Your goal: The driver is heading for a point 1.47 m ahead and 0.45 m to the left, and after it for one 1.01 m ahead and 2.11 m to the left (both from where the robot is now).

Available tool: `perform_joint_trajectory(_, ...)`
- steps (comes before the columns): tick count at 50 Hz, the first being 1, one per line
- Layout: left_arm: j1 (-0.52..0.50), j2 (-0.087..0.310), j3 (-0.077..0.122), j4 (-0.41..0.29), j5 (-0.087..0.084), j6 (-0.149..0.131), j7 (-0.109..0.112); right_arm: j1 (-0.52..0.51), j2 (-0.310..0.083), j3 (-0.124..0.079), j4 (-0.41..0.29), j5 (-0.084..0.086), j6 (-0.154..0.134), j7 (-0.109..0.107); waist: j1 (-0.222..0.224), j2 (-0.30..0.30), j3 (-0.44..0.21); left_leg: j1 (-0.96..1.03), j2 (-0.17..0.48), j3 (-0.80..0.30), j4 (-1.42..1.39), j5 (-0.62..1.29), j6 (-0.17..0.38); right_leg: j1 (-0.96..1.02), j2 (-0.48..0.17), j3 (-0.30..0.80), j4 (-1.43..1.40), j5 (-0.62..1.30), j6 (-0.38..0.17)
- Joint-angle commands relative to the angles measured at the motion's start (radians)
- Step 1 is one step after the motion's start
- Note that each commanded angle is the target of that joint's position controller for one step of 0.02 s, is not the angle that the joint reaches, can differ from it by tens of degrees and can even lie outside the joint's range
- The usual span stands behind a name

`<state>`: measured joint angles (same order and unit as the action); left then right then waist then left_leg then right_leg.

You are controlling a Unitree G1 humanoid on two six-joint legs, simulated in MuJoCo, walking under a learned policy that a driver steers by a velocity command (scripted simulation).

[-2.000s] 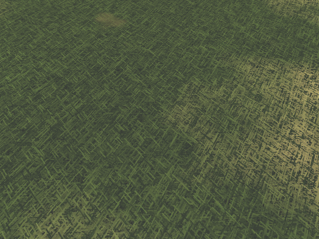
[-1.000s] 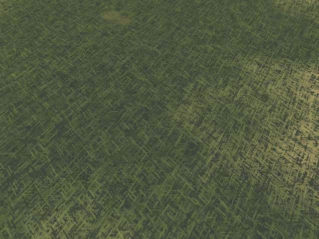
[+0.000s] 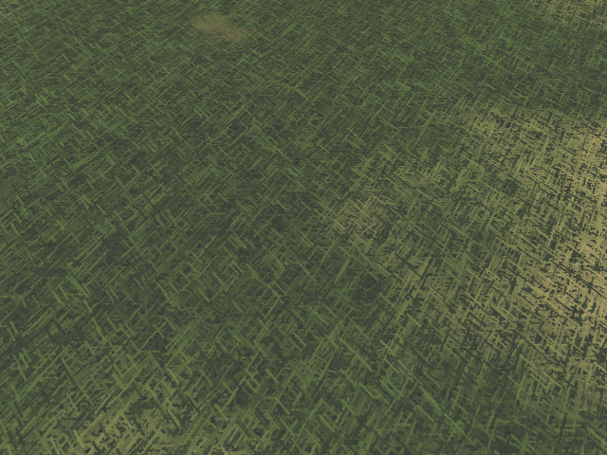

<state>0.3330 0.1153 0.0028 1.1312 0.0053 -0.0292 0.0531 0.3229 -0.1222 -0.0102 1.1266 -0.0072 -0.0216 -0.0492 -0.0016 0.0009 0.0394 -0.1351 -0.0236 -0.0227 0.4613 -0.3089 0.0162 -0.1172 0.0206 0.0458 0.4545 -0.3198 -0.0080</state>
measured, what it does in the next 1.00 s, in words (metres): stands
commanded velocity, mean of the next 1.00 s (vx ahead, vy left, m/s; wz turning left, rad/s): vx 0.04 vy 0.00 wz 0.00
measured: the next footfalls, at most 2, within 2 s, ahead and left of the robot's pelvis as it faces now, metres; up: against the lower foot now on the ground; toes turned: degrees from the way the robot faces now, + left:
right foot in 1.56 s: +0.38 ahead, -0.04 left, +0.00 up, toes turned -3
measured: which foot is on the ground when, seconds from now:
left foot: down 0.00-1.00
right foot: down 0.00-1.00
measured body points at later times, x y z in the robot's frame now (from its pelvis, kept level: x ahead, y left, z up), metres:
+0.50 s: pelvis +0.00 +0.00 +0.00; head +0.01 +0.00 +0.45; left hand -0.03 +0.21 -0.16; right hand -0.03 -0.22 -0.16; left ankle -0.04 +0.11 -0.74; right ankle -0.05 -0.12 -0.74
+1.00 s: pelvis -0.01 +0.00 +0.00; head -0.01 +0.00 +0.45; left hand -0.06 +0.21 -0.16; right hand -0.06 -0.22 -0.16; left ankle -0.04 +0.11 -0.73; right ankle -0.05 -0.12 -0.74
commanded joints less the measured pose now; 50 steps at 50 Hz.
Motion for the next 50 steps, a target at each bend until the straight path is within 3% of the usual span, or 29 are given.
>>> perform_joint_trajectory(1,0.097,0.074,0.011,0.003,-0.001,0.004,0.005,0.095,-0.074,-0.012,0.002,0.001,0.004,-0.005,-0.001,-0.001,0.013,0.030,0.098,-0.060,-0.039,0.451,0.032,0.002,-0.092,0.050,-0.039,0.449,-0.033)
perform_joint_trajectory(41,0.081,0.070,0.000,0.024,0.002,0.017,-0.005,0.086,-0.066,-0.001,0.026,-0.002,0.017,0.004,0.000,-0.002,0.068,-0.027,0.096,-0.070,-0.118,0.208,0.024,-0.054,-0.092,0.057,-0.114,0.211,-0.028)
perform_joint_trajectory(43,0.089,0.071,0.001,0.025,0.005,0.019,-0.006,0.091,-0.068,-0.002,0.026,-0.004,0.019,0.005,0.000,-0.002,0.057,-0.034,0.074,-0.065,-0.128,0.036,0.030,-0.062,-0.070,0.052,-0.126,0.043,-0.035)
perform_joint_trajectory(46,0.093,0.098,0.017,0.000,0.009,0.029,-0.014,0.091,-0.093,-0.016,0.001,-0.008,0.029,0.013,0.002,-0.006,0.123,-0.138,0.040,-0.074,-0.083,-0.347,0.073,-0.154,-0.041,0.069,-0.091,-0.344,-0.082)
perform_joint_trajectory(48,0.108,0.089,0.018,-0.016,0.009,0.024,-0.018,0.087,-0.076,-0.015,-0.022,-0.009,0.022,0.018,0.008,-0.017,0.179,-0.205,0.047,-0.102,-0.050,-0.407,0.090,-0.191,-0.063,0.124,-0.086,-0.425,-0.110)
perform_joint_trajectory(50,0.145,0.102,0.026,-0.020,0.008,0.011,-0.020,0.062,-0.065,-0.014,-0.050,-0.012,0.004,0.025,0.025,-0.049,0.167,-0.254,0.037,-0.094,0.012,-0.328,0.091,-0.136,-0.107,0.209,-0.118,-0.414,-0.141)
Keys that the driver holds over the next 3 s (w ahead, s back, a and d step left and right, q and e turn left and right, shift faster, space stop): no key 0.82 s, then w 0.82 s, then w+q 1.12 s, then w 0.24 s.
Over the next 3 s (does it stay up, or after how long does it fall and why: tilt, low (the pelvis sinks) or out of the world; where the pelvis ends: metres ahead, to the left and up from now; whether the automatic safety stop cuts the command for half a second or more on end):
stays up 0.97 0.19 0.01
